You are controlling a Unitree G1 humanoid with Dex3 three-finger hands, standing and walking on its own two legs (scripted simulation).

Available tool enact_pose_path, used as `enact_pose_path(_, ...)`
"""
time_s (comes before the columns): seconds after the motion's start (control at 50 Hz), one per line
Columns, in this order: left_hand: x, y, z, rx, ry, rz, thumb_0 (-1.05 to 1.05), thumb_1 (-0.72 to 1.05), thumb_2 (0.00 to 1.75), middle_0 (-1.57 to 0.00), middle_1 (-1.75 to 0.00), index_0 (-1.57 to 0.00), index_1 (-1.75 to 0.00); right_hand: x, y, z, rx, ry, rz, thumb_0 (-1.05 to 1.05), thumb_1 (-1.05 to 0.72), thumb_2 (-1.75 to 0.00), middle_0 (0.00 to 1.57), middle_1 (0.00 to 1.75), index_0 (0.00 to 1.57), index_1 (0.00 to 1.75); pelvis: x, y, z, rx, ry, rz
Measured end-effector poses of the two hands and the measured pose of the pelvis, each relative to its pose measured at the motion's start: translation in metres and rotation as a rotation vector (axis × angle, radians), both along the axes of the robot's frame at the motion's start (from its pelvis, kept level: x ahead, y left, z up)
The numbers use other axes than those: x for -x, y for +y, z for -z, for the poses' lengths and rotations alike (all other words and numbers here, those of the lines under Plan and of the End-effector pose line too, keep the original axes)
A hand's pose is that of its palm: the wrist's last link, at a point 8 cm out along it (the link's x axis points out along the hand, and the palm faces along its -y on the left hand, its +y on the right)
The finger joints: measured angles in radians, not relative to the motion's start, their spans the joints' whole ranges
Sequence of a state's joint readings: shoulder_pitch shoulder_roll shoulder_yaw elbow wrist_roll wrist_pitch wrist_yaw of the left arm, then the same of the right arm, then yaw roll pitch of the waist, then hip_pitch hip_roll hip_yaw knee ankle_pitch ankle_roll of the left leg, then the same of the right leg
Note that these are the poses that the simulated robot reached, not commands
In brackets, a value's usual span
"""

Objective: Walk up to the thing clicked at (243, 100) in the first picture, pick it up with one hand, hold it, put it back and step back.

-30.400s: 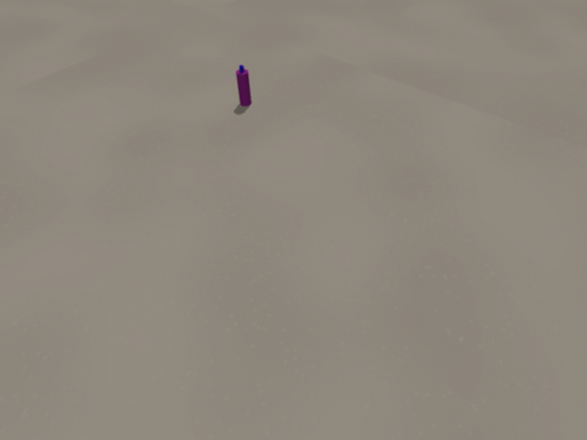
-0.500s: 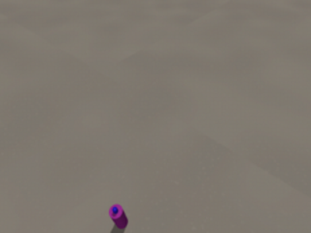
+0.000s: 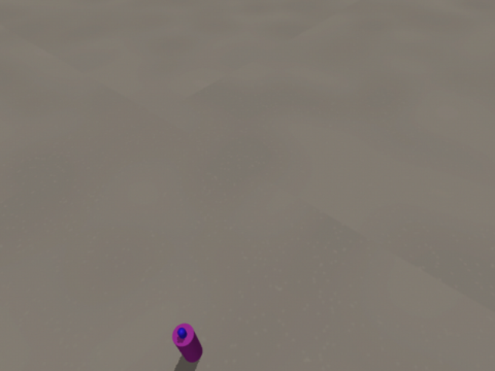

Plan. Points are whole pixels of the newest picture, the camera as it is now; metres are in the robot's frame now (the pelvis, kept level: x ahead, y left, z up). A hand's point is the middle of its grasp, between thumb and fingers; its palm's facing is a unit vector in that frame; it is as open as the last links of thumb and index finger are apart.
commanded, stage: stand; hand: left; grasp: from the side
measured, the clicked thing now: (187, 342) +0.35 +0.24 -0.66
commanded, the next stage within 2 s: step back in 1.14 s
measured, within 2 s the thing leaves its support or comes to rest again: neither
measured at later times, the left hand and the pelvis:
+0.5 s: hand out of the picture +0.09 +0.25 -0.16, palm faces -0.02 -0.94 -0.33, open 7.4 cm; pelvis +0.02 +0.00 +0.00, yaw -1 degrees
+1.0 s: hand out of the picture +0.09 +0.25 -0.16, palm faces -0.03 -0.94 -0.33, open 7.4 cm; pelvis +0.02 +0.00 +0.00, yaw -1 degrees
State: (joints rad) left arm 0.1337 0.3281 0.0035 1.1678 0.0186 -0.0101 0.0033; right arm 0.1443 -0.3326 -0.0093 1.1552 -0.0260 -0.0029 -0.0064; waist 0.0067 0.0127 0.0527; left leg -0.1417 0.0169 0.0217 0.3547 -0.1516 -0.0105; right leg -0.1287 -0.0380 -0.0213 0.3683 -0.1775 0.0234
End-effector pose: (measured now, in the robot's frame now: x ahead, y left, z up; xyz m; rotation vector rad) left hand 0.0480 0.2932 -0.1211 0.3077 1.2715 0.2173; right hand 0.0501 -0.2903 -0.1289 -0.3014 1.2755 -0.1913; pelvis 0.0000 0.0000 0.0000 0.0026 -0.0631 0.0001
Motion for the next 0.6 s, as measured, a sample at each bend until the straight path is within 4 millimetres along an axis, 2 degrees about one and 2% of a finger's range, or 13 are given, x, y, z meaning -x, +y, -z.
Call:
enact_pose_path(0.2,-0.01,-0.004,0.001,0.01,0.003,0.014,0.01,0.91,0.89,-0.2,-0.3,-0.2,-0.3,-0.006,-0.002,-0.001,-0.001,0.0,0.006,0.01,-0.91,-0.89,0.2,0.3,0.21,0.3,-0.005,0.0,-0.001,0.001,0.008,0.007)
enact_pose_path(0.6,-0.042,-0.001,-0.003,0.012,-0.045,0.029,0.0,0.91,0.89,-0.2,-0.3,-0.2,-0.3,-0.025,-0.001,-0.006,0.009,-0.031,0.005,0.01,-0.91,-0.89,0.2,0.3,0.21,0.3,-0.017,0.002,-0.002,0.0,0.011,0.013)
